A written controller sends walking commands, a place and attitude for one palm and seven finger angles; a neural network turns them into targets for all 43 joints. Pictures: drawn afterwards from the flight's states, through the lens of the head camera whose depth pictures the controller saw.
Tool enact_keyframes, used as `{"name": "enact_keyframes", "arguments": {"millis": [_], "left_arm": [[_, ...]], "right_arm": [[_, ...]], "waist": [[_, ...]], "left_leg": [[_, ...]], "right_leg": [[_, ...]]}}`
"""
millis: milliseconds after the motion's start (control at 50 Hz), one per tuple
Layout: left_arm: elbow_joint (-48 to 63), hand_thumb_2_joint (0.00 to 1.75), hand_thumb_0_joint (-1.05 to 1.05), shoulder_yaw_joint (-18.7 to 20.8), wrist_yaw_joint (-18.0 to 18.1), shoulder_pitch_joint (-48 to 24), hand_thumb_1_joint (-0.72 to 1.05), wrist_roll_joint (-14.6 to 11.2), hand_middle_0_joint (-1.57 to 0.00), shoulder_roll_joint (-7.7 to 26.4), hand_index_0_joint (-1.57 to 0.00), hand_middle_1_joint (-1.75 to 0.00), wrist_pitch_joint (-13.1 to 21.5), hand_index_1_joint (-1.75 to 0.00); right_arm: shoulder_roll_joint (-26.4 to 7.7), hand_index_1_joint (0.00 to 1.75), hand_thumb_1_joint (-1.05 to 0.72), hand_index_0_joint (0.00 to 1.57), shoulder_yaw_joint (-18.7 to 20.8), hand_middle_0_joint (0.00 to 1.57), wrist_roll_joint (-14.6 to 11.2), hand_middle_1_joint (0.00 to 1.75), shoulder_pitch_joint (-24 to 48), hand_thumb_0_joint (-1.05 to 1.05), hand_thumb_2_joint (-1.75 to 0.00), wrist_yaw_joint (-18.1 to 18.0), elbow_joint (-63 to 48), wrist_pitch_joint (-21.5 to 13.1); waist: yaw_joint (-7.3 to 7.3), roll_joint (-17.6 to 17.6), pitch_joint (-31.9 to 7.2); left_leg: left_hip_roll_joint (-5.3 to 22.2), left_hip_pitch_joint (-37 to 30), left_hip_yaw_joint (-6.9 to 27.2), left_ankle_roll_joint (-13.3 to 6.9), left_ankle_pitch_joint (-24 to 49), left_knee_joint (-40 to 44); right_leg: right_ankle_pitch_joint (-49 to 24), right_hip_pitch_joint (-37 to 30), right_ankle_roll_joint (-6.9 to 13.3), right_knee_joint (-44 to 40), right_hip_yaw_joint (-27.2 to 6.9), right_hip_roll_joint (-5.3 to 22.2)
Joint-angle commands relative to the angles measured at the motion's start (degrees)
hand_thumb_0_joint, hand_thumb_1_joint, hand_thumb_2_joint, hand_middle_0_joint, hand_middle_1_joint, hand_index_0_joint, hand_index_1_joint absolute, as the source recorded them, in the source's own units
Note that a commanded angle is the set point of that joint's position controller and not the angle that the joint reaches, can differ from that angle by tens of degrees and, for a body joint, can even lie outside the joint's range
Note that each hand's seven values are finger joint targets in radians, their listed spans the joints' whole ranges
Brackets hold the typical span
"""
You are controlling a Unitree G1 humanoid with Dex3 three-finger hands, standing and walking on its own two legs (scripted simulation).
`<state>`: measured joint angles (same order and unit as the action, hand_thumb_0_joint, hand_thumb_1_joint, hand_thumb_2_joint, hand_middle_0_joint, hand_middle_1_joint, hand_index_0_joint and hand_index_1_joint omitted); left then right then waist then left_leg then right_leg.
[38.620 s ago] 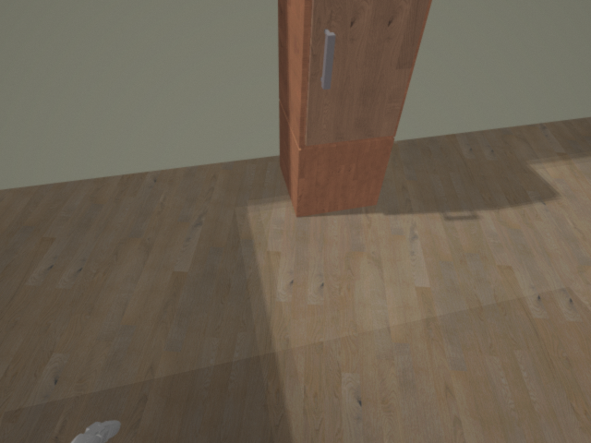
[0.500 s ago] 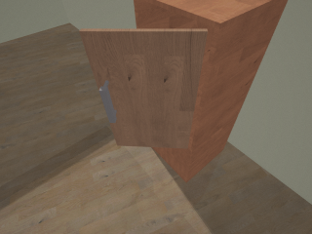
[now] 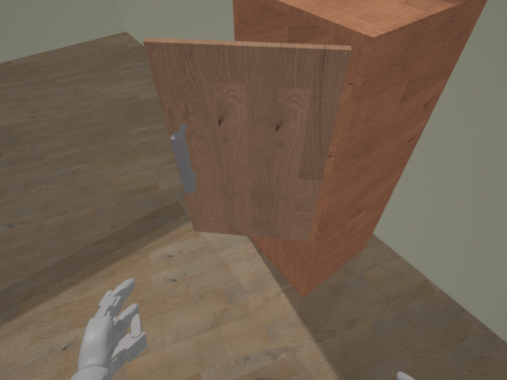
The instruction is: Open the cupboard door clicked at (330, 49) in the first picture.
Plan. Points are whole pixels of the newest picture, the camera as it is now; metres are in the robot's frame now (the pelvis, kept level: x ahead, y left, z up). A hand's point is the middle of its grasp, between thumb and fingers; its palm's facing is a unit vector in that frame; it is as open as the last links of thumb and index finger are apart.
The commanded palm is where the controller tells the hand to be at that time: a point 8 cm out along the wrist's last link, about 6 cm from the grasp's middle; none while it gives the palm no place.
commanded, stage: raise the hand with hooked fingers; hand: left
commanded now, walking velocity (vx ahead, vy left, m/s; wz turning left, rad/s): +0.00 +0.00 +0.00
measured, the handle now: (186, 159) +0.58 +0.18 +0.00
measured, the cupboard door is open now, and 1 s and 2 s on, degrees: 46 46 46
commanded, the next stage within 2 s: move the hooked fingers beside the handle in 1.92 s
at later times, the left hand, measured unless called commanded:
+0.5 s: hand (134, 339) +0.19 +0.20 -0.03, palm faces -0.13 -0.99 -0.09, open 10.2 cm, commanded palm +0.16 +0.27 -0.03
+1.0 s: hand (101, 311) +0.23 +0.26 -0.01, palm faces -0.06 -1.00 -0.06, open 13.0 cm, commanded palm +0.21 +0.31 +0.00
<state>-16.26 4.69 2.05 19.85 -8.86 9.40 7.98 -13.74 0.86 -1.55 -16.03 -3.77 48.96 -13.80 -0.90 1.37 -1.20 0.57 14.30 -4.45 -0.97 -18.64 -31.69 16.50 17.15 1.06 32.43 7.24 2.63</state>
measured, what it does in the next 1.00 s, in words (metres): lowers itself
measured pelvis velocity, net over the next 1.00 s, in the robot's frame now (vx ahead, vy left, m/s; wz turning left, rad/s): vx -0.03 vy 0.02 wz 0.00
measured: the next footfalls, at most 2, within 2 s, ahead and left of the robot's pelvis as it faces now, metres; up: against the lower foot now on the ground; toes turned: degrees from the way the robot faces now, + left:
none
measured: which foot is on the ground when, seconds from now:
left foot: down 0.00-1.00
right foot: down 0.00-1.00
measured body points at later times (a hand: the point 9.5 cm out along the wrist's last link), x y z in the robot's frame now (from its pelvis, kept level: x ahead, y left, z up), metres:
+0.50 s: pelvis -0.05 +0.00 -0.09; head +0.03 +0.01 +0.36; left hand +0.19 +0.25 -0.02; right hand +0.15 -0.21 -0.16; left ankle -0.02 +0.10 -0.73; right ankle +0.01 -0.10 -0.73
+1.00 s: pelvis -0.03 +0.02 -0.06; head +0.04 +0.05 +0.39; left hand +0.22 +0.31 -0.01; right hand +0.15 -0.23 -0.12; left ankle -0.02 +0.11 -0.73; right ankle +0.01 -0.10 -0.73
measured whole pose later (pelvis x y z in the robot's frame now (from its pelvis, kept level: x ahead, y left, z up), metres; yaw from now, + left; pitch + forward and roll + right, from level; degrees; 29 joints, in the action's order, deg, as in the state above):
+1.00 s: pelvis -0.03 +0.02 -0.06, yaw +0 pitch +12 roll -3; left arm -9.8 18.9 -25.8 10.6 -19.2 20.7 19.3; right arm -16.0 -0.8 -2.0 -14.3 -3.4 30.5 -15.1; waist -1.0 -0.2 -5.2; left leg 2.4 43.7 -2.5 -2.6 -29.5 -60.6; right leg 24.1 43.8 0.5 55.8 8.0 2.9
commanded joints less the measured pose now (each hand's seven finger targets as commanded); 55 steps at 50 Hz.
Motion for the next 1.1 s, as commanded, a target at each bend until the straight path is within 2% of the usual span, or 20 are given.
{"name": "enact_keyframes", "arguments": {"millis": [0, 20, 60, 100, 120, 200, 240, 280, 300, 380, 420, 460, 500, 560, 640, 700, 760, 860, 960, 1080], "left_arm": [[-2.70, 0.80, 0.00, 5.28, -9.04, 10.46, 0.67, -3.53, -0.22, 1.54, -0.22, -0.45, 14.11, -0.45], [-2.64, 0.79, 0.00, 6.75, -12.61, 13.83, 0.64, -4.64, -0.22, 1.86, -0.22, -0.47, 18.13, -0.47], [-2.97, 0.77, 0.00, 8.55, -20.37, 14.60, 0.60, -5.75, -0.22, 4.14, -0.22, -0.50, 24.85, -0.50], [-0.62, 0.75, 0.00, 9.44, -27.17, 9.35, 0.55, -6.21, -0.22, 7.73, -0.22, -0.53, 29.88, -0.53], [0.22, 0.74, 0.00, 11.96, -28.65, 6.99, 0.53, -6.84, -0.23, 10.23, -0.23, -0.54, 30.03, -0.54], [16.52, 0.70, 0.00, 14.11, -28.64, -7.75, 0.43, -11.25, -0.23, 12.78, -0.23, -0.60, 29.21, -0.60], [25.40, 0.68, 0.00, 15.00, -26.31, -12.95, 0.39, -11.53, -0.24, 14.68, -0.24, -0.63, 30.63, -0.63], [31.75, 0.66, 0.00, 12.23, -24.98, -16.23, 0.34, -10.49, -0.24, 14.35, -0.24, -0.66, 31.10, -0.66], [31.06, 0.65, 0.00, 9.48, -24.90, -14.06, 0.32, -9.75, -0.24, 12.12, -0.24, -0.68, 30.42, -0.68], [23.49, 0.61, 0.00, 8.21, -27.15, -14.68, 0.22, -7.85, -0.25, 14.11, -0.25, -0.74, 23.57, -0.74], [17.98, 0.59, 0.00, 9.84, -28.28, -10.38, 0.18, -7.91, -0.25, 14.62, -0.25, -0.76, 17.55, -0.76], [13.25, 0.57, 0.00, 14.47, -29.22, -6.26, 0.13, -9.54, -0.25, 17.17, -0.25, -0.80, 11.73, -0.80], [16.13, 0.55, 0.00, 17.88, -28.73, -4.46, 0.08, -11.70, -0.26, 18.45, -0.26, -0.82, 8.72, -0.82], [18.66, 0.52, 0.00, 21.31, -25.70, -4.89, 0.01, -13.80, -0.26, 18.96, -0.26, -0.87, 9.69, -0.87], [20.84, 0.48, 0.00, 18.05, -22.67, -8.60, -0.08, -11.62, -0.27, 16.51, -0.27, -0.93, 16.18, -0.93], [18.52, 0.45, 0.00, 14.44, -24.55, -11.03, -0.15, -9.91, -0.27, 15.52, -0.27, -0.98, 18.68, -0.98], [17.23, 0.42, 0.00, 13.50, -27.55, -15.13, -0.22, -9.95, -0.28, 17.15, -0.28, -1.02, 17.83, -1.02], [19.18, 0.37, 0.00, 21.67, -28.57, -14.79, -0.34, -11.76, -0.29, 24.89, -0.29, -1.10, 15.62, -1.10], [17.67, 0.32, 0.00, 22.10, -26.89, -14.83, -0.45, -13.04, -0.30, 22.67, -0.30, -1.17, 14.88, -1.17], [10.81, 0.30, 0.00, 18.85, -30.48, -20.41, -0.50, -11.30, -0.30, 22.21, -0.30, -1.20, 11.03, -1.20]], "right_arm": [[-7.43, 0.30, -0.90, 0.20, 3.44, 0.20, 0.73, 0.30, 6.74, 0.00, -0.90, 1.14, -15.26, -5.36], [-7.47, 0.30, -0.90, 0.20, 4.06, 0.20, 0.77, 0.30, 7.37, 0.00, -0.90, 1.89, -16.82, -5.43], [-8.20, 0.30, -0.90, 0.20, 4.81, 0.20, 0.51, 0.30, 7.78, 0.00, -0.90, 3.75, -20.36, -5.54], [-8.90, 0.30, -0.90, 0.20, 4.76, 0.20, 0.38, 0.30, 8.99, 0.00, -0.90, 4.60, -23.08, -5.80], [-8.98, 0.30, -0.90, 0.20, 4.83, 0.20, -0.13, 0.30, 9.04, 0.00, -0.90, 4.38, -24.35, -5.59], [-8.72, 0.30, -0.90, 0.20, 4.24, 0.20, -0.25, 0.30, 8.48, 0.00, -0.90, 2.96, -28.85, -5.18], [-7.93, 0.30, -0.90, 0.20, 3.71, 0.20, 0.09, 0.30, 6.44, 0.00, -0.90, 2.13, -27.79, -5.36], [-8.40, 0.30, -0.90, 0.20, 3.14, 0.20, 0.54, 0.30, 4.98, 0.00, -0.90, 1.54, -26.50, -5.39], [-8.16, 0.30, -0.90, 0.20, 2.85, 0.20, 0.51, 0.30, 4.64, 0.00, -0.90, 1.41, -25.86, -5.57], [-9.40, 0.30, -0.90, 0.20, 2.00, 0.20, -0.22, 0.30, 4.45, 0.00, -0.90, 0.65, -23.83, -5.34], [-9.38, 0.30, -0.90, 0.20, 1.96, 0.20, -1.03, 0.30, 4.97, 0.00, -0.90, 0.28, -24.45, -4.67], [-9.47, 0.30, -0.90, 0.20, 1.88, 0.20, -1.38, 0.30, 6.08, 0.00, -0.90, -0.02, -25.86, -3.71], [-8.75, 0.30, -0.90, 0.20, 1.70, 0.20, -1.47, 0.30, 7.13, 0.00, -0.90, -0.08, -27.86, -2.80], [-7.56, 0.30, -0.90, 0.20, 1.15, 0.20, -0.80, 0.30, 7.26, 0.00, -0.90, -0.07, -28.34, -2.87], [-7.67, 0.30, -0.90, 0.20, 1.33, 0.20, -0.20, 0.30, 4.34, 0.00, -0.90, 0.61, -26.40, -3.97], [-9.07, 0.30, -0.90, 0.20, 1.42, 0.20, -0.19, 0.30, 2.68, 0.00, -0.90, 0.74, -25.41, -4.83], [-10.49, 0.30, -0.90, 0.20, 1.44, 0.20, -0.76, 0.30, 1.81, 0.00, -0.90, 0.29, -25.23, -5.27], [-10.96, 0.30, -0.90, 0.20, 1.57, 0.20, -0.65, 0.30, 1.16, 0.00, -0.90, -0.39, -25.74, -4.93], [-10.16, 0.30, -0.90, 0.20, 1.08, 0.20, -0.52, 0.30, 1.46, 0.00, -0.90, 0.05, -25.96, -3.93], [-11.37, 0.30, -0.90, 0.20, 0.82, 0.20, -0.87, 0.30, 0.76, 0.00, -0.90, 0.20, -26.18, -2.56]], "waist": [[2.73, -17.38, 2.31], [4.08, -18.13, -0.63], [5.50, -9.30, -5.15], [4.02, -4.00, -9.03], [4.30, -4.80, -11.31], [2.44, 1.55, -16.76], [1.28, 6.62, -20.58], [-0.48, 7.84, -22.05], [-1.28, 8.03, -20.87], [-3.01, 5.36, -16.22], [-1.76, 1.31, -15.45], [1.08, -0.56, -17.27], [2.81, -2.98, -20.35], [4.28, -3.04, -20.09], [1.49, -0.33, -17.28], [-0.46, 1.95, -15.46], [-1.57, 2.97, -14.43], [1.33, 4.21, -19.93], [1.63, 6.10, -17.64], [-0.85, 3.81, -15.13]], "left_leg": [[-1.25, 15.74, 3.65, 0.77, 4.59, -5.06], [-1.71, 19.20, 3.04, 1.05, 4.29, -7.83], [-2.75, 22.14, 2.05, 1.82, 5.79, -12.83], [-3.00, 25.78, 1.66, 1.77, 5.32, -18.32], [-3.12, 28.42, 1.16, 1.24, 3.98, -20.34], [-2.37, 30.21, 2.30, 0.02, -1.56, -24.48], [-1.23, 27.98, 3.32, -0.35, 0.22, -26.18], [-0.20, 26.45, 4.78, -0.75, 1.64, -27.24], [0.01, 26.39, 5.04, -0.87, 1.55, -27.12], [0.48, 29.91, 6.66, -0.96, -1.20, -26.58], [0.13, 31.59, 6.87, -0.82, -3.29, -24.32], [-0.43, 31.38, 6.79, -0.55, -1.84, -22.44], [-0.93, 31.18, 6.04, -0.45, -0.23, -21.28], [-0.73, 30.81, 6.38, -0.10, 2.17, -20.20], [-0.32, 28.62, 6.38, -0.01, 1.05, -19.69], [-0.13, 27.13, 6.81, -0.03, -0.60, -19.59], [-0.17, 26.32, 7.31, -0.21, -2.73, -18.88], [0.04, 21.71, 7.72, 0.19, 5.95, -17.53], [0.12, 20.02, 7.45, 0.91, 10.70, -16.81], [0.37, 20.27, 7.25, 0.74, 8.86, -16.16]], "right_leg": [[1.84, 11.92, -0.20, 3.15, -1.88, -1.68], [0.70, 11.46, -0.01, 6.07, -2.72, -1.66], [-4.44, 10.94, 1.26, 11.73, -4.84, -0.77], [-6.10, 13.77, 1.62, 15.78, -6.99, -0.04], [-4.29, 14.55, 1.23, 16.66, -8.67, 0.18], [9.21, 19.35, 0.41, 17.51, -11.31, -0.35], [6.89, 19.74, 0.60, 19.17, -11.09, -1.07], [4.29, 22.67, 0.98, 21.44, -9.78, -2.06], [4.09, 23.73, 0.99, 21.42, -9.04, -2.19], [6.54, 25.67, 0.60, 20.68, -7.02, -2.78], [9.53, 23.53, 0.06, 18.46, -6.69, -2.58], [9.23, 19.23, 0.18, 17.48, -6.44, -2.49], [8.67, 15.13, -0.46, 16.28, -6.67, -1.62], [7.02, 13.88, 0.00, 16.97, -5.69, -2.09], [7.18, 19.42, 0.00, 17.85, -4.42, -2.43], [7.40, 23.37, 0.35, 18.65, -3.57, -2.64], [8.16, 24.00, 0.52, 18.09, -3.60, -2.74], [0.98, 18.27, 0.82, 18.34, -2.73, -3.14], [-2.92, 17.44, 0.85, 18.04, -1.90, -3.45], [-3.02, 18.88, 0.46, 16.35, -1.92, -3.55]]}}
